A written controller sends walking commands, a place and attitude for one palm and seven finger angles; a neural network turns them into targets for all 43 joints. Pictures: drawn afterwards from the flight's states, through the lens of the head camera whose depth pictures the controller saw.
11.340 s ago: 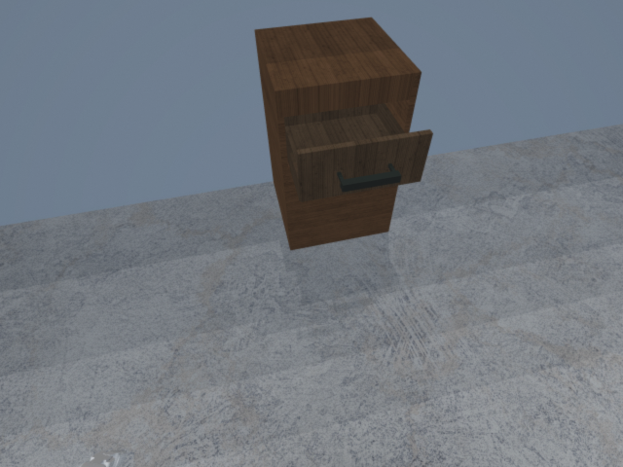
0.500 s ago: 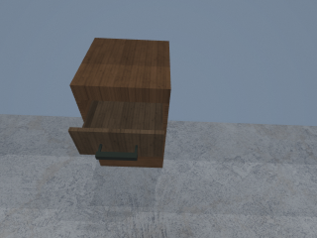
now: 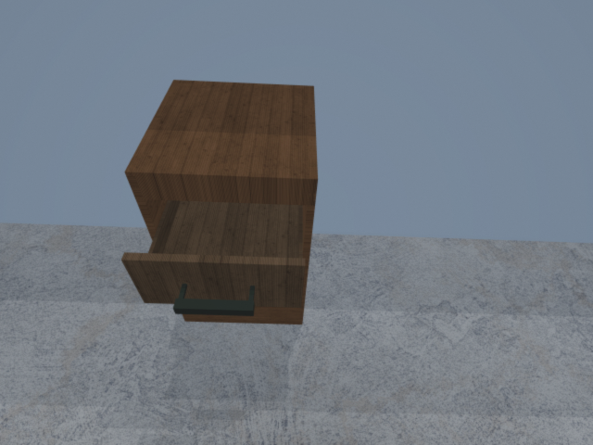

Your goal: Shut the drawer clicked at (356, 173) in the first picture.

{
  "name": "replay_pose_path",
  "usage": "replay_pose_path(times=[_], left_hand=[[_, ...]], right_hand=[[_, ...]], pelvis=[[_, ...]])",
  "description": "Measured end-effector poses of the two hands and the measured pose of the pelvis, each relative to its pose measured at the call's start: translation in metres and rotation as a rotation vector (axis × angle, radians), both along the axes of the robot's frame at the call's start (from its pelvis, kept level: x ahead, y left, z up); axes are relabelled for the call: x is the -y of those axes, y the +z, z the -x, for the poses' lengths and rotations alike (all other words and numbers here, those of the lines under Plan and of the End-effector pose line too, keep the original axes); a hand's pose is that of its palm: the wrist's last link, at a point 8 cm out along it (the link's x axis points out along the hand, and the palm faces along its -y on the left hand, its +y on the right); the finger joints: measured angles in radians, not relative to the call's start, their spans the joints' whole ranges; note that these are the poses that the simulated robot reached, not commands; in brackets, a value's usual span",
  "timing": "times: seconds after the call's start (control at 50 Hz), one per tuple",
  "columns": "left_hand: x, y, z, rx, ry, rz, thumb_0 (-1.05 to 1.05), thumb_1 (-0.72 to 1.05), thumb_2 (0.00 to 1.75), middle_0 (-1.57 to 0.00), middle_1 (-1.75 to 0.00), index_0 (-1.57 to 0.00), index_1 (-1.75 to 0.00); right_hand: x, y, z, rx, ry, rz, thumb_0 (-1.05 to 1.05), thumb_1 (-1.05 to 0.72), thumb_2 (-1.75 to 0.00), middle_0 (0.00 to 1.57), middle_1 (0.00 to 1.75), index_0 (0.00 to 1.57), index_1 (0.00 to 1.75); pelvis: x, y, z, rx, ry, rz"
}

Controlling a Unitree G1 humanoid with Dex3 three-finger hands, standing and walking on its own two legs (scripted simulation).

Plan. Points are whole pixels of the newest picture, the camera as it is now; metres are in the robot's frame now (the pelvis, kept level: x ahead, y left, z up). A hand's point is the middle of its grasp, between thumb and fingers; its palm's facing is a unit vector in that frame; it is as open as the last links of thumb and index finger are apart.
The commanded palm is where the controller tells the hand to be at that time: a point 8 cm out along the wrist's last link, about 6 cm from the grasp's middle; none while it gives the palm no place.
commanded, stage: shuffle to correct the standing spot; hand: left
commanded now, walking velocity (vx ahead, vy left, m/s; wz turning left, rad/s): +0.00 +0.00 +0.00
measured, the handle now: (216, 298) +0.46 +0.20 -0.24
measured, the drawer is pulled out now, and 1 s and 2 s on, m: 0.18 0.18 0.18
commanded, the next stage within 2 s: come to a stop and stand still in 0.20 s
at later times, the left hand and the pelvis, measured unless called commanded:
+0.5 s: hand out of the picture +0.00 +0.13 -0.18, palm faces +0.03 -0.99 -0.15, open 7.3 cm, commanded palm none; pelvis +0.04 -0.02 +0.00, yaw +0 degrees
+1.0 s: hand out of the picture +0.01 +0.13 -0.17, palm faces +0.02 -0.98 -0.20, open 7.3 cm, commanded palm none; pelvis +0.01 -0.04 +0.00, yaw +0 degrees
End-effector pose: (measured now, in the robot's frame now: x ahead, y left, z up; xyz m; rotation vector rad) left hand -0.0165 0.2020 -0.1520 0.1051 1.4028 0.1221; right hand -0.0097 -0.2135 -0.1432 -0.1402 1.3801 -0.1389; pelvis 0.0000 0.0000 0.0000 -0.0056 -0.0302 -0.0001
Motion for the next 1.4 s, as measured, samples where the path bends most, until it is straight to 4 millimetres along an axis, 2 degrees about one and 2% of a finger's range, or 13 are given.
replay_pose_path(times=[0.26, 0.38, 0.5, 0.6, 0.72, 0.84, 0.98, 1.26, 1.4], left_hand=[[0.000, 0.000, -0.003, -0.024, -0.005, -0.002, 0.00, 0.91, 0.90, -0.20, -0.30, -0.20, -0.30], [0.010, 0.001, -0.005, -0.061, 0.002, -0.004, 0.00, 0.91, 0.90, -0.20, -0.30, -0.20, -0.30], [0.026, 0.003, -0.016, -0.069, 0.016, -0.007, 0.00, 0.91, 0.90, -0.20, -0.30, -0.20, -0.30], [0.032, 0.004, -0.030, -0.038, 0.011, -0.017, 0.00, 0.91, 0.90, -0.20, -0.30, -0.20, -0.30], [0.021, 0.007, -0.035, 0.004, 0.013, -0.059, 0.01, 0.92, 0.90, -0.20, -0.30, -0.20, -0.30], [0.015, 0.010, -0.037, 0.053, 0.001, -0.074, 0.01, 0.92, 0.90, -0.20, -0.30, -0.20, -0.30], [0.019, 0.010, -0.027, 0.063, -0.009, -0.059, 0.00, 0.91, 0.90, -0.20, -0.30, -0.20, -0.30], [0.033, 0.007, 0.019, -0.027, 0.000, -0.022, 0.00, 0.91, 0.90, -0.20, -0.30, -0.20, -0.30], [0.025, 0.002, 0.028, -0.029, -0.015, -0.024, 0.00, 0.91, 0.90, -0.20, -0.30, -0.20, -0.30]], right_hand=[[-0.002, -0.003, 0.002, -0.037, -0.013, -0.019, 0.01, -0.91, -0.90, 0.20, 0.30, 0.20, 0.30], [0.005, -0.007, 0.001, -0.072, -0.034, -0.028, 0.01, -0.91, -0.90, 0.20, 0.30, 0.20, 0.30], [0.012, -0.008, -0.015, -0.074, -0.033, -0.026, 0.01, -0.91, -0.90, 0.20, 0.30, 0.20, 0.30], [0.020, -0.008, -0.033, -0.046, -0.023, -0.016, 0.01, -0.92, -0.90, 0.20, 0.30, 0.20, 0.30], [0.038, -0.007, -0.044, -0.001, -0.008, 0.003, 0.02, -0.93, -0.90, 0.20, 0.30, 0.20, 0.30], [0.046, -0.004, -0.048, 0.045, 0.012, 0.010, 0.01, -0.93, -0.90, 0.20, 0.30, 0.20, 0.30], [0.048, -0.001, -0.033, 0.046, 0.020, 0.006, 0.01, -0.93, -0.90, 0.20, 0.30, 0.20, 0.30], [0.031, -0.004, 0.026, -0.070, -0.007, -0.034, 0.01, -0.91, -0.90, 0.20, 0.30, 0.20, 0.30], [0.022, -0.011, 0.025, 0.000, -0.016, -0.033, 0.01, -0.91, -0.90, 0.20, 0.30, 0.20, 0.30]], pelvis=[[0.003, -0.001, -0.014, -0.007, -0.002, -0.011], [0.012, -0.004, -0.032, -0.020, -0.010, -0.015], [0.022, -0.003, -0.044, -0.023, -0.008, -0.009], [0.028, -0.002, -0.042, -0.025, -0.007, -0.015], [0.032, -0.002, -0.032, -0.014, -0.005, -0.019], [0.036, -0.001, -0.019, -0.001, -0.003, -0.018], [0.038, 0.001, -0.007, 0.005, -0.001, -0.015], [0.038, 0.001, 0.006, -0.004, -0.004, -0.006], [0.028, -0.005, 0.018, 0.013, 0.005, 0.005]])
